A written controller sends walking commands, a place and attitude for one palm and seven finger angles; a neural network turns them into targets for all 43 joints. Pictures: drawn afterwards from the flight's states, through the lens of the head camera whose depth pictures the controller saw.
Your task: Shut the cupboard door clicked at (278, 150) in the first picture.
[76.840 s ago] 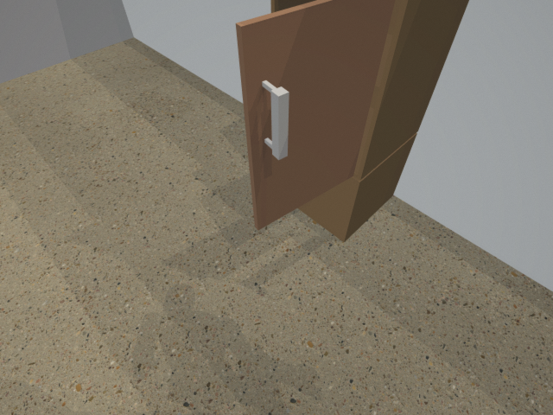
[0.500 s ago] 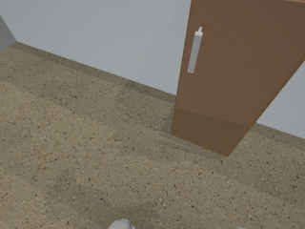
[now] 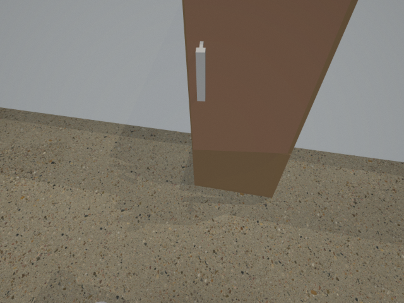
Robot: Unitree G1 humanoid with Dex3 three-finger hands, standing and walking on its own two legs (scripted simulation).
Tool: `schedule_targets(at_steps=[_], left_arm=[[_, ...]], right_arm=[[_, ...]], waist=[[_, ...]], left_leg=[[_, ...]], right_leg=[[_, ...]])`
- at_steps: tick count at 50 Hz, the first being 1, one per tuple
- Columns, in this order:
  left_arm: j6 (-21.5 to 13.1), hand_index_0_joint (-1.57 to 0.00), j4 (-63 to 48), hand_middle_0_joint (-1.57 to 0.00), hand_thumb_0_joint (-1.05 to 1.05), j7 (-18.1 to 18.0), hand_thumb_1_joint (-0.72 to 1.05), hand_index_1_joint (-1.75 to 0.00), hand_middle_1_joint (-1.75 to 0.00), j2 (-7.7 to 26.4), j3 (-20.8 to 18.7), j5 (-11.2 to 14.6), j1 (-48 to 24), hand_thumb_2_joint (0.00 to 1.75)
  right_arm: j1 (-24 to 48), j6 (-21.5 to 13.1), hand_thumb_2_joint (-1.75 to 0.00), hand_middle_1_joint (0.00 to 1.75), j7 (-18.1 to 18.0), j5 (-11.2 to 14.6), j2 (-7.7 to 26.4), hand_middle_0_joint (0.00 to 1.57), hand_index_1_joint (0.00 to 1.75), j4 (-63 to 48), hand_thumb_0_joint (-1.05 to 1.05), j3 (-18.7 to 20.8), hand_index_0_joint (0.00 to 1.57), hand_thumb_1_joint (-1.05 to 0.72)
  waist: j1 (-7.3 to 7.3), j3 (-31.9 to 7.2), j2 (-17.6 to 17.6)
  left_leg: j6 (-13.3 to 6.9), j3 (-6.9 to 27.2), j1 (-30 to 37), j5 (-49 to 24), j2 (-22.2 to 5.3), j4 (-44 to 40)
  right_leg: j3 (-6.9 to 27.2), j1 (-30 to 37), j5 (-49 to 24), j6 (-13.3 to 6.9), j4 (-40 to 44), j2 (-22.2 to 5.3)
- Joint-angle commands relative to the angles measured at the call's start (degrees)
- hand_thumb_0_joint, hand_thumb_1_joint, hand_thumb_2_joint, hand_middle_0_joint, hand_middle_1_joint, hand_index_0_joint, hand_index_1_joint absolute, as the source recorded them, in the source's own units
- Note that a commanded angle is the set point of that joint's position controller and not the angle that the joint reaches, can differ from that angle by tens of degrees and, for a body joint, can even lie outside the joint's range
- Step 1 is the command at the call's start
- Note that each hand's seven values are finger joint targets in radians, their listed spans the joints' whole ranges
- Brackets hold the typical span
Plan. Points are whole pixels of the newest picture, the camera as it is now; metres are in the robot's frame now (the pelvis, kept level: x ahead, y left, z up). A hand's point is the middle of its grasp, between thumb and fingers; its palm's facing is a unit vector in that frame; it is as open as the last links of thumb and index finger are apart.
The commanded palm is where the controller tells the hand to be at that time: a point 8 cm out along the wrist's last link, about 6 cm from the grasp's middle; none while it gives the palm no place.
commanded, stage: take the last steps up to it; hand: left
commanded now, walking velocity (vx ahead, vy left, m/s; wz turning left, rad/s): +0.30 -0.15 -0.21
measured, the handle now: (201, 72) +0.71 +0.03 +0.06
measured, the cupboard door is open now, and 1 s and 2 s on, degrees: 8 8 8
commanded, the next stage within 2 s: come to a stop and stand still in 0.62 s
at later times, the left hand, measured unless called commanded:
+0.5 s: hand (126, 297) +0.16 +0.19 -0.17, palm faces -0.06 -0.99 -0.14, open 7.4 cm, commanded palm none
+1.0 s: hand (186, 216) +0.35 +0.06 -0.14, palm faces -0.09 -0.96 -0.25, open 7.2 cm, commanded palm none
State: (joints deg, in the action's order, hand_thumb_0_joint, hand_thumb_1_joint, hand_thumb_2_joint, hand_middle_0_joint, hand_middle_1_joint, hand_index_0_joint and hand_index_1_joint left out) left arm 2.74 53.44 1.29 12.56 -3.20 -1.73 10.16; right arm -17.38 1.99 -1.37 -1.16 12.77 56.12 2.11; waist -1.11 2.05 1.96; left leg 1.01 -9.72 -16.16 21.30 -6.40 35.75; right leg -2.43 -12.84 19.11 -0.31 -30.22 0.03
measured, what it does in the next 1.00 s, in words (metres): walks ahead: left foot, then right foot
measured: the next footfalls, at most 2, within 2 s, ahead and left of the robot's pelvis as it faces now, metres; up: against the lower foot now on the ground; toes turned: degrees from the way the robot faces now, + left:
left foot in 0.32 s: +0.18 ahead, +0.10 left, +0.00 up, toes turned +6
right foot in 0.78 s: +0.31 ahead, -0.20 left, +0.00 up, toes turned -11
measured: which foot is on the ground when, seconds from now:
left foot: up 0.00-0.30, down 0.32-0.78, up 0.80-1.00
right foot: down 0.00-0.34, up 0.36-0.76, down 0.78-1.00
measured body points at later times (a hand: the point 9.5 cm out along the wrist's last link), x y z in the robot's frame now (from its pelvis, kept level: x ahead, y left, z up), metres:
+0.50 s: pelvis +0.12 +0.00 +0.01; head +0.14 +0.03 +0.46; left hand +0.17 +0.24 -0.16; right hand +0.13 -0.25 -0.12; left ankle +0.14 +0.10 -0.73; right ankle +0.07 -0.13 -0.64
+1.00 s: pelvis +0.23 -0.10 +0.01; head +0.28 -0.14 +0.46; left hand +0.35 +0.11 -0.12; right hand +0.23 -0.35 -0.16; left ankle +0.19 +0.05 -0.65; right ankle +0.27 -0.19 -0.73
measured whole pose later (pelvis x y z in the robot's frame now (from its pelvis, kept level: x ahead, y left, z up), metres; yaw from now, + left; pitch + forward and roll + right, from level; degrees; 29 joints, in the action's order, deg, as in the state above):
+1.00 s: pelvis +0.23 -0.10 +0.01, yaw -5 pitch +1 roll +2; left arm -1.1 56.8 -1.9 7.5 -1.3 -1.3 6.2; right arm -12.5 3.3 -1.5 0.0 12.8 59.3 3.0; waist -0.4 5.6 2.1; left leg 3.5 -0.9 -23.5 28.0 -0.4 60.0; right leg -5.2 -17.7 10.1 -2.7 -26.9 -2.5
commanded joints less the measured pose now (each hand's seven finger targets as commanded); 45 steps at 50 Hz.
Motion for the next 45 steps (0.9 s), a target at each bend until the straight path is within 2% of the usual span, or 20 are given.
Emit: schedule_targets(at_steps=[1,2,6,12,14,15,17,18,21,24,27,33,36,37,38,39,40,41,42,45], left_arm=[[-1.53,-0.20,-0.98,-0.20,0.00,-1.12,0.90,-0.30,-0.30,13.52,-2.98,0.33,9.55,0.90],[-2.27,-0.20,-0.79,-0.20,0.00,-1.46,0.90,-0.30,-0.30,10.79,-2.94,0.20,7.28,0.90],[-4.31,-0.20,-0.31,-0.20,0.00,-1.58,0.90,-0.30,-0.30,6.76,-1.44,0.56,5.12,0.90],[-4.52,-0.20,2.04,-0.20,0.00,-1.24,0.90,-0.30,-0.30,8.02,-1.82,0.09,6.54,0.90],[-4.22,-0.20,2.49,-0.20,0.00,-0.94,0.90,-0.30,-0.30,7.94,-2.02,0.43,5.25,0.90],[-4.04,-0.20,2.49,-0.20,0.00,-0.74,0.90,-0.30,-0.30,6.83,-1.80,0.93,4.82,0.90],[-3.91,-0.20,0.29,-0.20,0.00,0.19,0.90,-0.30,-0.30,1.99,-0.41,1.23,7.06,0.90],[-3.55,-0.20,-0.93,-0.20,0.00,0.27,0.90,-0.30,-0.30,4.72,-0.73,0.49,3.63,0.90],[-2.47,-0.20,0.68,-0.20,0.00,1.12,0.90,-0.30,-0.30,3.97,-1.77,-0.38,2.54,0.90],[-1.72,-0.20,1.84,-0.20,0.00,1.43,0.90,-0.30,-0.30,1.70,-1.45,-0.10,4.99,0.90],[-1.30,-0.20,1.60,-0.20,0.00,1.27,0.90,-0.30,-0.30,0.91,-1.11,0.06,3.77,0.90],[-1.90,-0.20,-0.69,-0.20,0.00,1.05,0.90,-0.30,-0.30,1.23,-0.64,0.26,-2.68,0.90],[-2.63,-0.20,0.34,-0.20,0.00,0.98,0.90,-0.30,-0.30,1.49,-0.82,0.23,0.58,0.90],[-3.32,-0.20,1.74,-0.20,0.00,0.60,0.90,-0.30,-0.30,2.26,-0.96,0.24,4.69,0.90],[-4.25,-0.20,3.62,-0.20,0.00,-0.15,0.90,-0.30,-0.30,5.42,-1.38,0.19,10.29,0.90],[-5.28,-0.20,5.21,-0.20,0.00,-1.34,0.90,-0.30,-0.30,10.29,-2.33,-0.29,14.57,0.90],[-5.46,-0.20,5.45,-0.20,0.00,-1.75,0.90,-0.30,-0.30,11.54,-1.60,0.84,14.10,0.90],[-5.32,-0.20,4.59,-0.20,0.00,-2.23,0.90,-0.30,-0.30,9.88,-0.67,0.80,9.09,0.90],[-5.30,-0.20,4.10,-0.20,0.00,-2.74,0.90,-0.30,-0.30,8.43,-0.71,0.42,6.06,0.90],[-4.12,-0.20,3.17,-0.20,0.00,-3.65,0.90,-0.30,-0.30,7.00,-0.57,0.79,4.01,0.90]], right_arm=[[9.27,-1.24,-0.90,0.30,0.73,-0.14,6.01,0.20,0.30,-8.08,0.00,1.83,0.20,-0.90],[8.31,-1.35,-0.90,0.30,0.64,-0.38,6.07,0.20,0.30,-6.78,0.00,2.06,0.20,-0.90],[4.84,-2.07,-0.90,0.30,1.57,-0.75,4.49,0.20,0.30,-4.29,0.00,1.88,0.20,-0.90],[5.24,-3.33,-0.90,0.30,1.38,-0.44,3.07,0.20,0.30,-4.99,0.00,1.43,0.20,-0.90],[-0.55,-4.18,-0.90,0.30,0.76,-0.52,3.87,0.20,0.30,-2.88,0.00,1.56,0.20,-0.90],[-6.19,-4.78,-0.90,0.30,0.37,-0.79,5.78,0.20,0.30,-0.72,0.00,1.82,0.20,-0.90],[-17.21,-5.09,-0.90,0.30,-1.03,-1.73,15.59,0.20,0.30,1.63,0.00,3.64,0.20,-0.90],[-15.87,-4.37,-0.90,0.30,-1.22,-1.14,15.65,0.20,0.30,0.82,0.00,3.36,0.20,-0.90],[-4.26,-4.56,-0.90,0.30,-1.38,-1.05,8.56,0.20,0.30,-1.80,0.00,1.55,0.20,-0.90],[-4.22,-5.48,-0.90,0.30,-1.44,-0.87,7.01,0.20,0.30,-1.03,0.00,1.16,0.20,-0.90],[-5.24,-5.24,-0.90,0.30,-1.12,-0.63,6.68,0.20,0.30,-0.18,0.00,1.50,0.20,-0.90],[-5.58,-4.22,-0.90,0.30,-0.41,-0.93,7.07,0.20,0.30,0.87,0.00,2.52,0.20,-0.90],[-4.08,-3.60,-0.90,0.30,-0.28,-0.88,8.12,0.20,0.30,1.05,0.00,2.96,0.20,-0.90],[-3.74,-3.35,-0.90,0.30,-0.24,-0.55,7.37,0.20,0.30,1.30,0.00,2.69,0.20,-0.90],[-3.90,-3.42,-0.90,0.30,0.19,-0.02,5.14,0.20,0.30,1.55,0.00,2.09,0.20,-0.90],[-6.77,-3.47,-0.90,0.30,0.54,0.60,0.33,0.20,0.30,1.17,0.00,1.11,0.20,-0.90],[-8.22,-2.27,-0.90,0.30,-0.17,1.28,0.19,0.20,0.30,0.94,0.00,0.68,0.20,-0.90],[-8.09,-1.66,-0.90,0.30,-0.28,1.43,-0.56,0.20,0.30,1.62,0.00,0.49,0.20,-0.90],[-8.50,-1.21,-0.90,0.30,-0.34,1.45,-0.71,0.20,0.30,2.46,0.00,0.52,0.20,-0.90],[-4.11,0.19,-0.90,0.30,-0.53,1.50,2.16,0.20,0.30,3.00,0.00,1.09,0.20,-0.90]], waist=[[5.53,3.37,-12.55],[3.60,4.62,-17.21],[0.24,2.14,-8.73],[0.45,1.19,-9.45],[-2.33,-0.64,-7.62],[-4.62,-3.18,-2.76],[-7.04,-8.37,19.23],[-6.76,-4.67,10.69],[-1.45,6.04,6.17],[0.29,2.94,5.29],[0.01,1.38,5.83],[-1.37,4.10,6.86],[0.03,0.71,7.75],[2.06,-1.24,5.74],[4.53,-3.72,-0.02],[5.30,-9.52,-15.39],[3.35,-12.52,-15.48],[1.49,-8.72,-10.71],[0.73,-9.57,-15.35],[1.50,-8.51,-11.36]], left_leg=[[0.58,7.34,-24.62,12.02,2.33,25.32],[0.63,8.57,-27.09,8.10,1.37,27.08],[2.20,6.46,-19.90,-0.79,0.49,24.14],[1.35,4.21,-11.90,-1.15,1.62,5.18],[0.85,2.11,-0.42,-7.11,3.54,-3.99],[0.76,3.32,10.07,-10.73,3.60,-9.19],[-8.99,39.00,25.72,-4.50,-21.76,-21.18],[-12.36,40.68,19.88,0.83,-24.09,-22.76],[-7.74,26.17,1.94,4.50,-17.03,-27.22],[-6.68,13.96,4.05,-10.45,-12.78,-25.36],[-7.45,9.28,7.82,-15.61,-11.67,-24.77],[-7.80,6.75,6.21,-19.16,-12.44,-22.00],[-6.52,5.49,6.86,-18.08,-11.52,-16.85],[-4.74,3.68,6.00,-21.02,-9.15,-10.84],[-2.18,1.55,1.33,-18.67,-5.22,-2.26],[0.56,-1.02,-8.35,2.44,2.53,10.49],[0.77,6.05,-3.41,17.01,3.27,17.06],[0.69,8.89,-2.19,15.34,2.19,17.88],[0.75,9.10,-4.11,12.71,1.99,19.87],[1.78,10.70,-6.68,8.83,3.23,24.70]], right_leg=[[26.56,7.62,14.33,-14.29,22.92,-20.08],[26.02,8.19,12.43,-13.09,22.97,-16.66],[11.94,6.87,-8.79,-11.54,18.25,-11.83],[12.00,7.54,-12.82,-12.24,15.37,-11.84],[10.02,3.55,-12.57,-10.47,9.56,-9.37],[7.78,-0.97,-14.37,-8.61,0.30,-6.25],[0.79,-22.60,13.56,-2.67,-30.48,3.54],[5.75,-24.15,12.89,-3.43,-37.18,0.04],[6.12,-22.66,0.58,-1.62,-40.44,-3.90],[4.29,-20.22,-4.75,0.21,-35.33,-3.72],[2.39,-21.45,-7.57,1.33,-29.16,-4.20],[-1.33,-15.26,-7.92,1.18,-11.19,-4.15],[-3.45,-6.81,-8.85,0.44,-4.11,-1.97],[-3.60,0.14,-12.18,0.30,1.16,-1.11],[0.90,9.42,-20.76,-0.24,5.02,-3.79],[15.57,19.95,-39.62,-3.76,7.17,-17.11],[18.29,13.86,-50.61,-7.11,9.71,-23.54],[14.76,8.40,-50.58,-8.47,10.51,-22.29],[14.11,9.60,-56.88,-8.05,8.62,-20.45],[10.24,9.64,-61.92,-8.34,7.12,-19.40]])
